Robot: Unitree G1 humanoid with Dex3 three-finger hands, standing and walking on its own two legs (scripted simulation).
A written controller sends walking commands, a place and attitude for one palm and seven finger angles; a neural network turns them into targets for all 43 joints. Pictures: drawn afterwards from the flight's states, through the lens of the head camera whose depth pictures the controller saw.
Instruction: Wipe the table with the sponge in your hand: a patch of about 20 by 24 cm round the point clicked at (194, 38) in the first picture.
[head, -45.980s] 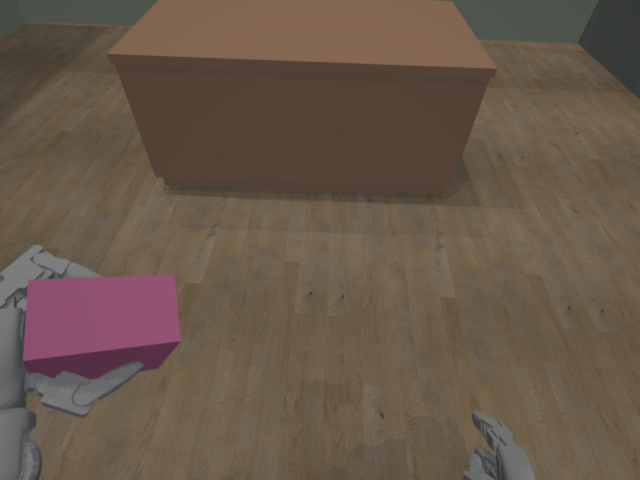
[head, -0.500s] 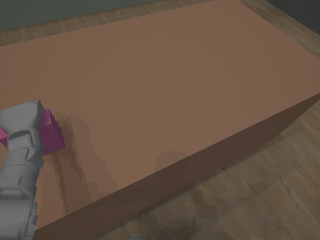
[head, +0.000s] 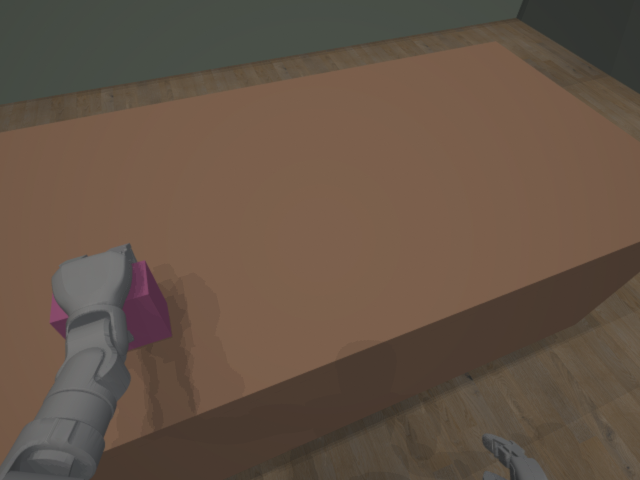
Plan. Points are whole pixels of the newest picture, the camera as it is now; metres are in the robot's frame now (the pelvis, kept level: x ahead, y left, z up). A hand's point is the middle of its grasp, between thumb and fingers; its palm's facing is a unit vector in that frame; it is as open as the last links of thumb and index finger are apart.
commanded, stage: wipe back along the first lane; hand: left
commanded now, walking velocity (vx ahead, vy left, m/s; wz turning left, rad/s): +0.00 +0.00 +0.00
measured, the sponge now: (120, 318) +0.33 +0.32 -0.05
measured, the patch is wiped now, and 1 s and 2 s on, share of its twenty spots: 0.90 0.95 0.95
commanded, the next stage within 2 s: lift the sponge slowly off the table in 0.80 s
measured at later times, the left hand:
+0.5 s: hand (118, 330) +0.29 +0.30 -0.01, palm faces -0.09 -0.02 -1.00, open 10.4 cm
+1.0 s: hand (118, 335) +0.29 +0.29 -0.01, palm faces -0.08 -0.03 -1.00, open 10.4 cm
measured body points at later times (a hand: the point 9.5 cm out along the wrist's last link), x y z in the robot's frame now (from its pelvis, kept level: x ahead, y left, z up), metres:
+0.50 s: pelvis -0.01 -0.02 +0.00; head +0.03 -0.03 +0.45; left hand +0.29 +0.29 +0.04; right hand +0.14 -0.27 -0.11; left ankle -0.02 +0.06 -0.71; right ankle -0.03 -0.13 -0.71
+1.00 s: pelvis -0.02 -0.03 +0.00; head +0.02 -0.03 +0.45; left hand +0.29 +0.29 +0.04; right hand +0.14 -0.28 -0.11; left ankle -0.02 +0.06 -0.71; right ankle -0.03 -0.13 -0.71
